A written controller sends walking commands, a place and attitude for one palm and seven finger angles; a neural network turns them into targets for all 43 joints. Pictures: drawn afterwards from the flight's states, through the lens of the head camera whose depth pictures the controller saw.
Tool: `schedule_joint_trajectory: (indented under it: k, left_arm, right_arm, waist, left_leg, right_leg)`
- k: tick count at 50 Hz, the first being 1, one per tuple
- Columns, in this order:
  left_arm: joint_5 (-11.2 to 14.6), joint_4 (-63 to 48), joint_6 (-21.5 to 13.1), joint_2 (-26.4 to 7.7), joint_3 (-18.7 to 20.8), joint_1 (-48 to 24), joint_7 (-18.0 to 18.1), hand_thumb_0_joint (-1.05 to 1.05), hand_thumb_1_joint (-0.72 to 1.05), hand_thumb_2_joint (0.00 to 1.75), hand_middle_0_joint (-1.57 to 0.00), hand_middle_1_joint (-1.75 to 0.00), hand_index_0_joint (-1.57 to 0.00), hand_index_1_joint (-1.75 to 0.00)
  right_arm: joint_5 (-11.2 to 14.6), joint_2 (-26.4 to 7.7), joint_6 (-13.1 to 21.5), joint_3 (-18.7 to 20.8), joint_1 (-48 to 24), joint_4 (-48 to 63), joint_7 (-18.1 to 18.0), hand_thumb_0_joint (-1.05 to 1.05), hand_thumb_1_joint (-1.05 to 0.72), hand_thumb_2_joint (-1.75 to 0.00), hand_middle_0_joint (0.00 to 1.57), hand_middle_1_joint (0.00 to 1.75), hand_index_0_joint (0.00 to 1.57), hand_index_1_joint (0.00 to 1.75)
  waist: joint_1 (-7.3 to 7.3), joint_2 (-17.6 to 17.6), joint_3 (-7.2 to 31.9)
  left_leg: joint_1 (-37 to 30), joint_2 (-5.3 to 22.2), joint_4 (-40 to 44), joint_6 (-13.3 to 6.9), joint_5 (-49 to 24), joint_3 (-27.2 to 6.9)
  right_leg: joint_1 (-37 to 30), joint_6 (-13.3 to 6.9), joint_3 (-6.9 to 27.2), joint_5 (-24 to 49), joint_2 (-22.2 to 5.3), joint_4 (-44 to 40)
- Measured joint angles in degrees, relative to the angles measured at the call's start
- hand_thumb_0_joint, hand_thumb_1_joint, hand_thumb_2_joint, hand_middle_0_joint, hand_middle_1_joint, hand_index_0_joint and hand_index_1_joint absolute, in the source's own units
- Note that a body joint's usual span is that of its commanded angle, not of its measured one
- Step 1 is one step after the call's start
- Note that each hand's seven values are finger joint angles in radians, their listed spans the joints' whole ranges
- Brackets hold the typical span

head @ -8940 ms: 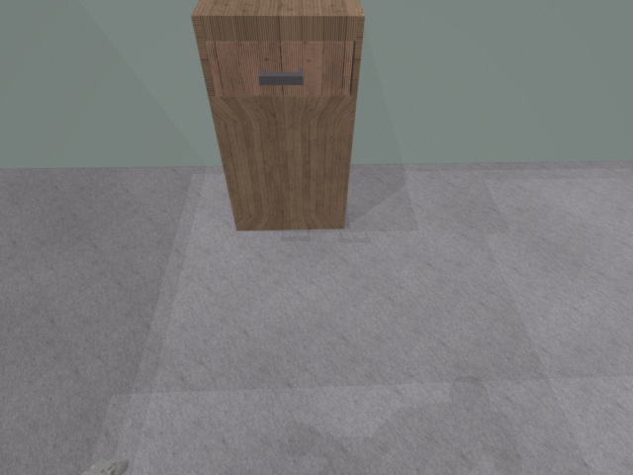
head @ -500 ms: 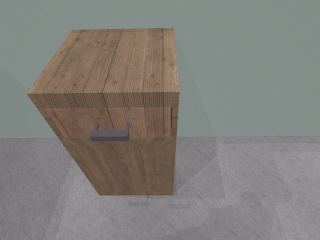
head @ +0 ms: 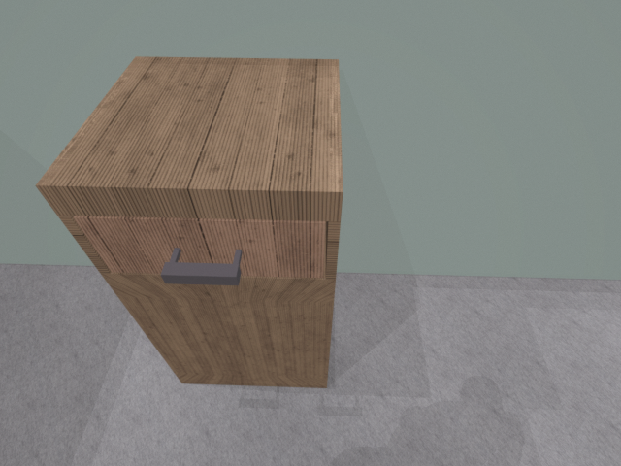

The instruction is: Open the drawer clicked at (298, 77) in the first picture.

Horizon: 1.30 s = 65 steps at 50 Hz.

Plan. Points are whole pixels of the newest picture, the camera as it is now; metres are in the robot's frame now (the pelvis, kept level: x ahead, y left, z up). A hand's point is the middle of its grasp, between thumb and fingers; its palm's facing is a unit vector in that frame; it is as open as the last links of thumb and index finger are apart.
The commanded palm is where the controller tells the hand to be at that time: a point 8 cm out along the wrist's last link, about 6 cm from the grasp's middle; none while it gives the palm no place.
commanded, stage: come to a stop and stand still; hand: left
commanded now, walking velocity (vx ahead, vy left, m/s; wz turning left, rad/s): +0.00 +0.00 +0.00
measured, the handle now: (204, 263) +0.44 +0.22 -0.06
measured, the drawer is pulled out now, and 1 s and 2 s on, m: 0.00 0.00 0.00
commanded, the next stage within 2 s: look again from close up in 0.24 s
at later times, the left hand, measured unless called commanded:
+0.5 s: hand out of the picture -0.01 +0.15 -0.17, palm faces +0.04 -0.98 -0.19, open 7.3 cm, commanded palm none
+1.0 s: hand out of the picture -0.02 +0.14 -0.18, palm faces +0.04 -0.98 -0.17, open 7.3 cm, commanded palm none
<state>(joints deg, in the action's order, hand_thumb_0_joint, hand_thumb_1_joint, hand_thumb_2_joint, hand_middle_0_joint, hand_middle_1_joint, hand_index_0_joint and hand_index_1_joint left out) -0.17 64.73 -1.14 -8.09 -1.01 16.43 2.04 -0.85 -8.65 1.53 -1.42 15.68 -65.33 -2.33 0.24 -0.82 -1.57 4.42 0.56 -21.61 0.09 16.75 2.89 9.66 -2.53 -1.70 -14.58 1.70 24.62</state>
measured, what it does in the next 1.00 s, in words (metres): stands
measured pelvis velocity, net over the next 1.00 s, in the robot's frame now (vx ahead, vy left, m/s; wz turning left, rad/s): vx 0.00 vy -0.01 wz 0.00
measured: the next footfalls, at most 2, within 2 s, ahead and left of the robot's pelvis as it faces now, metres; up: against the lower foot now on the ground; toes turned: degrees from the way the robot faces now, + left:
right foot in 1.54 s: -0.05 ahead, -0.09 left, +0.00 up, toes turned -1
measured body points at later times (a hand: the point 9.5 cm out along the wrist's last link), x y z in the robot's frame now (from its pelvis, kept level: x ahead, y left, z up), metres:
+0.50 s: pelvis +0.00 -0.01 +0.00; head +0.01 -0.02 +0.45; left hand -0.01 +0.20 -0.16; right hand -0.02 -0.22 -0.17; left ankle -0.06 +0.12 -0.74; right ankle -0.02 -0.09 -0.74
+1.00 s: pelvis +0.00 -0.01 +0.00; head +0.01 -0.02 +0.45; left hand -0.02 +0.20 -0.16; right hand -0.03 -0.22 -0.16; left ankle -0.06 +0.12 -0.74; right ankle -0.02 -0.09 -0.74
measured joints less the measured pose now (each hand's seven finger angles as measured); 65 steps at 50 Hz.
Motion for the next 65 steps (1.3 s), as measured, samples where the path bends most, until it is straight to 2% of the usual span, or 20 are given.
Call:
schedule_joint_trajectory:
  k: [23, 49, 57, 65]
  left_arm:
    - [0.11, -0.23, -0.13, 0.35, 0.22, 0.91, 0.16, 0.01, 0.93, 0.9, -0.2, -0.29, -0.2, -0.3]
    - [0.04, -0.17, -0.07, 0.98, 0.1, 1.73, 0.22, 0.01, 0.92, 0.9, -0.2, -0.29, -0.2, -0.3]
    - [-0.16, -2.69, 0.82, 0.12, 1.24, 0.13, 0.64, 0.01, 0.92, 0.9, -0.2, -0.29, -0.2, -0.3]
    - [-0.68, -5.65, 2.33, -1.61, 2.58, -3.06, 0.53, 0.0, 0.91, 0.9, -0.2, -0.29, -0.2, -0.3]
  right_arm:
    - [0.0, 1.62, -0.21, -0.01, 2.21, -1.04, -0.22, 0.0, -0.91, -0.89, 0.2, 0.3, 0.2, 0.3]
    - [0.17, 2.52, -0.19, 0.27, 2.42, -0.86, -0.32, 0.0, -0.91, -0.89, 0.2, 0.3, 0.2, 0.3]
    - [0.19, 1.66, -1.67, 1.52, 0.94, 2.05, -0.22, 0.0, -0.92, -0.89, 0.2, 0.3, 0.2, 0.3]
    - [-0.11, -0.18, -3.35, 3.28, -0.77, 5.12, 0.41, 0.0, -0.92, -0.89, 0.2, 0.3, 0.2, 0.3]
  waist:
    - [-0.12, 0.11, 0.11]
    - [0.14, 0.85, -0.04]
    - [0.47, 0.71, -1.46]
    - [-0.01, 1.34, -2.14]
  left_leg:
    - [-0.34, 1.07, -0.02, 1.04, 0.19, -0.52]
    - [0.36, 1.35, -0.08, 1.25, -0.31, -0.29]
    - [3.35, 0.77, -3.26, 1.0, -0.05, 0.28]
    - [8.29, -0.16, -9.28, -0.21, 0.7, 0.07]
  right_leg:
    - [-0.67, -1.05, -0.59, -0.07, 1.03, -0.53]
    - [0.0, -1.27, -0.4, 0.69, 1.31, -0.77]
    - [3.42, -1.08, 0.1, 0.28, 0.63, 3.0]
    - [7.28, -0.42, -0.16, 0.44, -0.56, 7.03]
